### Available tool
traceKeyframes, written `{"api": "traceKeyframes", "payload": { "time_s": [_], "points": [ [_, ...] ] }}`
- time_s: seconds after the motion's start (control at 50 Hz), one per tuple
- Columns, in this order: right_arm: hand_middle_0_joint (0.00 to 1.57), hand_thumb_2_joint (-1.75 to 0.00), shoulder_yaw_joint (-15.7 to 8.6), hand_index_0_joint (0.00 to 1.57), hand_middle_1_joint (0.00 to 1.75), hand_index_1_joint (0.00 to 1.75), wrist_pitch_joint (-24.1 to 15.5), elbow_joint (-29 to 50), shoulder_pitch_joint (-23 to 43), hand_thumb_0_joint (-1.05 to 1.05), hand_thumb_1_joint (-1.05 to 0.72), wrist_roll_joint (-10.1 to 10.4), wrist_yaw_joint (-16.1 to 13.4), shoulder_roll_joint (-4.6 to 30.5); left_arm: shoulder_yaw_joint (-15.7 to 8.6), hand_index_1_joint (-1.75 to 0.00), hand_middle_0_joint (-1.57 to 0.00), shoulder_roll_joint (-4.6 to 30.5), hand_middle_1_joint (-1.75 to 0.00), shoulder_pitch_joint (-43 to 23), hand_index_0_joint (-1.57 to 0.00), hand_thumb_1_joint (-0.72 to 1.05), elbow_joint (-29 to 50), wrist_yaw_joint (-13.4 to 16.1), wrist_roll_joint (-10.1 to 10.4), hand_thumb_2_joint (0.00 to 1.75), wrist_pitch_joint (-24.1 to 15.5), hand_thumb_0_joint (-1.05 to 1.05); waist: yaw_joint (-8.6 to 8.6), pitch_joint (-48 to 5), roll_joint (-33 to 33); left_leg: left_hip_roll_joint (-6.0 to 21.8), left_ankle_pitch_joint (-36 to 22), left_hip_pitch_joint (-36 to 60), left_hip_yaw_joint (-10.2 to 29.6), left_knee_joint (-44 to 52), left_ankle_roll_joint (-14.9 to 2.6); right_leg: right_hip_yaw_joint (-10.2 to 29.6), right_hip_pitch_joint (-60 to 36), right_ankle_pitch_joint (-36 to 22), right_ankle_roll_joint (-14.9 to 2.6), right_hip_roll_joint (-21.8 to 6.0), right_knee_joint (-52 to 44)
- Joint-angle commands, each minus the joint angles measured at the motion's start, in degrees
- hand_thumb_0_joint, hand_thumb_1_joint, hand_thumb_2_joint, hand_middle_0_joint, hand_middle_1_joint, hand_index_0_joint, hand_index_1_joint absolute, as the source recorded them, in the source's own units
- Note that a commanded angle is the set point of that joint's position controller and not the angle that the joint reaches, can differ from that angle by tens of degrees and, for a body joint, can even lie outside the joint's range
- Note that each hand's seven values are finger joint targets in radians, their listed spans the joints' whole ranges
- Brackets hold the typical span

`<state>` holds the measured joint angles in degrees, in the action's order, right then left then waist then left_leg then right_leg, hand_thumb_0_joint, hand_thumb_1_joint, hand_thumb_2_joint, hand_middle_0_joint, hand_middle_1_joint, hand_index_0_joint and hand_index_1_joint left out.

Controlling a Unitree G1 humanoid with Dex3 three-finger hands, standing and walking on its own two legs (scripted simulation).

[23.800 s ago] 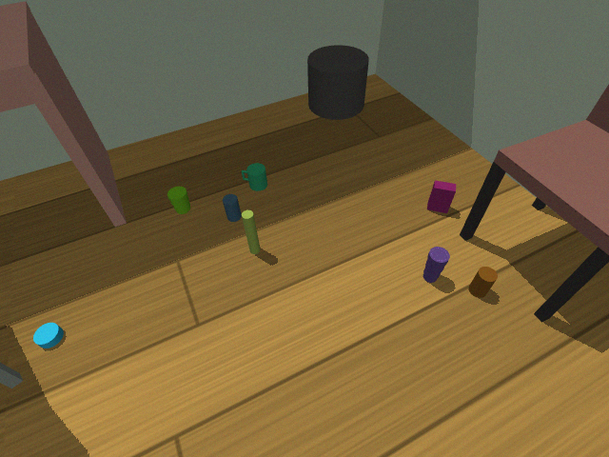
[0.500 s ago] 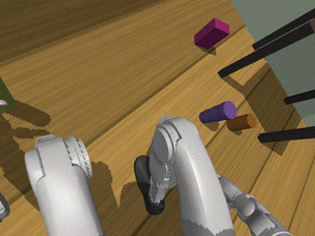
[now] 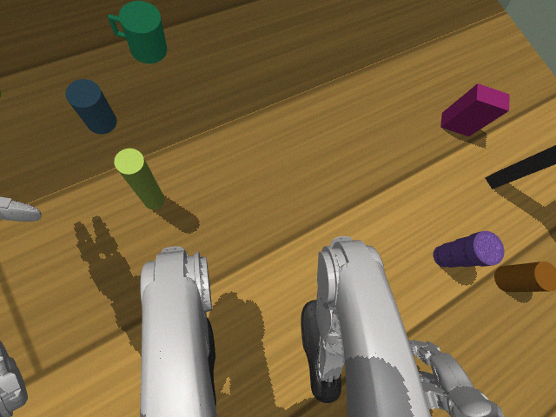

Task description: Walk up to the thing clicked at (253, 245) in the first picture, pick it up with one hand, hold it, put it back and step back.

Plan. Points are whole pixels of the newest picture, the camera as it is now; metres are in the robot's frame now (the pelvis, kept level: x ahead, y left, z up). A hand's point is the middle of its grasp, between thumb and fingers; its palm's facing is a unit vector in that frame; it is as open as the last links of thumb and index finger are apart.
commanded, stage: home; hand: left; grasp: from the side
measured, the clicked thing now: (143, 183) +0.47 +0.25 -0.26
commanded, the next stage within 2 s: none
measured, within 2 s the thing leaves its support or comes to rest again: neither
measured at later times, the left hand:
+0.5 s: hand out of the picture +0.30 +0.28 +0.13, palm faces +0.25 -0.87 -0.42, open 17.3 cm
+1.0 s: hand out of the picture +0.24 +0.20 +0.29, palm faces +0.24 -0.92 -0.30, open 17.5 cm
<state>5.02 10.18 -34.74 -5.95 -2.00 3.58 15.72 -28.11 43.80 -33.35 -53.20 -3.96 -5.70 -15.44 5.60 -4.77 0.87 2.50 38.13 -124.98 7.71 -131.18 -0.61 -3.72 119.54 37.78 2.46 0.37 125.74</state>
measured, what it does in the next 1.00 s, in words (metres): rises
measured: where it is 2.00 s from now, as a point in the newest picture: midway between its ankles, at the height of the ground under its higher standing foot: (262, 377)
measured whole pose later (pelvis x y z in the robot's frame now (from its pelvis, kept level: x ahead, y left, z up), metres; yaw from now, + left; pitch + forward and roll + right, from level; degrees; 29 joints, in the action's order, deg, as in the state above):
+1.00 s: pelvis +0.09 +0.00 +0.34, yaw +8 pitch +10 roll -2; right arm 2.0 -2.9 -26.6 -16.2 1.8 -10.0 11.7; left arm 1.2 12.0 27.6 1.3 9.8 1.4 14.7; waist 1.7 -8.3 -2.8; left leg 2.9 27.7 -39.4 1.6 -57.4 1.0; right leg -2.6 36.5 27.4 1.1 -0.9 54.3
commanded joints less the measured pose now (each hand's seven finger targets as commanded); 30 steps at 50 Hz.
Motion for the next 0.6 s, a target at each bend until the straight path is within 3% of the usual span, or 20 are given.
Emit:
{"api": "traceKeyframes", "payload": {
  "time_s": [0.0,0.06,0.1,0.14,0.2,0.28,0.36,0.46,0.48,0.5,0.58],
  "points": [
    [0.20,-0.90,-7.85,0.20,0.30,0.30,-0.98,5.49,-6.59,0.00,-0.90,2.00,-1.82,13.17,2.88,-0.06,-0.06,6.72,-0.06,-3.26,-0.06,-0.53,18.52,2.26,0.87,0.07,2.90,0.00,-1.10,-38.71,-12.57,-0.23,-2.05,35.45,-1.64,26.19,-0.45,-2.95,-18.05,-3.88,-4.58,1.97,-19.33],
    [0.20,-0.90,-8.71,0.20,0.30,0.30,-1.36,7.59,-5.60,0.00,-0.89,3.63,-2.81,12.58,3.34,-0.06,-0.06,6.18,-0.06,2.52,-0.06,-0.53,28.41,4.16,1.84,0.07,6.29,0.00,-2.68,-39.76,-10.58,-0.15,1.21,39.97,-1.43,32.15,-0.73,-1.82,-22.98,-1.54,-4.39,1.65,-24.78],
    [0.20,-0.90,-8.85,0.20,0.30,0.30,-1.62,8.49,-5.51,0.00,-0.89,4.34,-3.77,11.46,2.25,-0.06,-0.06,6.89,-0.06,7.50,-0.06,-0.51,35.61,5.63,2.42,0.08,7.99,0.00,-3.80,-41.04,-10.48,-0.15,0.67,43.25,-2.07,35.04,-0.74,-0.77,-28.58,-1.76,-4.15,1.47,-28.48],
    [0.20,-0.90,-8.81,0.20,0.30,0.30,-2.10,8.97,-5.14,0.00,-0.89,4.81,-4.71,10.39,1.58,-0.07,-0.06,7.18,-0.07,10.05,-0.06,-0.49,38.63,7.14,2.66,0.09,9.62,0.00,-3.72,-40.22,-8.68,-0.23,-1.13,44.33,-3.36,36.90,-0.96,0.65,-34.23,-2.83,-3.88,1.27,-32.28],
    [0.20,-0.90,-8.69,0.20,0.30,0.30,-3.26,9.34,-4.57,0.00,-0.89,4.89,-6.44,8.70,2.43,-0.06,-0.05,3.47,-0.05,15.11,-0.05,-0.55,40.19,8.87,2.92,0.06,11.56,0.00,-3.54,-36.59,-9.56,-0.30,-4.22,49.38,-4.05,40.90,-0.76,1.35,-37.36,-5.23,-3.96,0.98,-36.45],
    [0.20,-0.90,-8.46,0.20,0.30,0.30,-5.07,9.44,-5.12,0.00,-0.89,4.58,-7.82,7.09,6.54,-0.06,-0.05,-4.43,-0.05,21.81,-0.05,-0.55,37.88,10.11,3.69,0.06,13.41,0.00,-2.70,-33.36,-8.83,-0.33,-12.54,55.51,-4.90,44.91,-0.60,1.34,-43.67,-12.30,-3.91,0.80,-41.65],
    [0.20,-0.90,-8.30,0.20,0.30,0.30,-7.21,9.88,-5.68,0.00,-0.89,4.67,-8.74,6.44,11.18,-0.05,-0.05,-10.83,-0.05,26.44,-0.05,-0.54,36.75,10.65,4.53,0.06,15.32,0.00,-2.34,-29.12,-7.87,-0.47,-11.77,60.98,-5.27,51.54,-0.26,1.60,-49.92,-11.76,-3.87,0.41,-48.68],
    [0.20,-0.90,-7.84,0.20,0.30,0.30,-9.38,11.08,-6.90,0.00,-0.89,4.87,-9.66,5.56,13.47,-0.05,-0.05,-12.87,-0.05,33.54,-0.05,-0.55,40.30,12.12,5.15,0.06,18.45,0.00,-3.07,-28.54,-5.02,-0.96,-18.42,68.16,-6.39,57.77,-0.46,2.43,-63.51,-19.29,-3.18,-0.02,-56.79],
    [0.20,-0.90,-7.64,0.20,0.30,0.30,-9.80,11.53,-6.59,0.00,-0.89,4.76,-9.88,5.37,14.84,-0.05,-0.05,-14.33,-0.05,33.60,-0.05,-0.56,41.88,12.40,5.28,0.05,18.98,0.00,-2.84,-28.27,-5.31,-0.91,-20.19,70.39,-6.40,59.19,-0.32,2.09,-65.14,-20.88,-3.28,0.03,-57.70],
    [0.20,-0.90,-7.59,0.20,0.30,0.30,-10.16,11.39,-7.02,0.00,-0.89,4.80,-10.18,5.27,14.61,-0.06,-0.05,-13.81,-0.06,33.85,-0.05,-0.53,43.43,12.79,5.31,0.07,19.53,0.00,-3.39,-27.59,-5.76,-1.01,-20.39,72.24,-6.41,60.84,-0.20,2.07,-66.53,-20.80,-3.29,-0.04,-59.22],
    [0.20,-0.90,-7.11,0.20,0.30,0.30,-11.34,12.09,-6.99,0.00,-0.89,4.70,-11.40,4.41,17.37,-0.05,-0.05,-17.22,-0.05,39.33,-0.05,-0.55,45.34,13.90,5.66,0.05,21.91,0.00,-2.94,-22.55,-5.41,-1.13,-21.42,77.07,-6.92,66.71,-0.04,2.00,-72.59,-21.94,-3.18,-0.16,-65.00]
  ]
}}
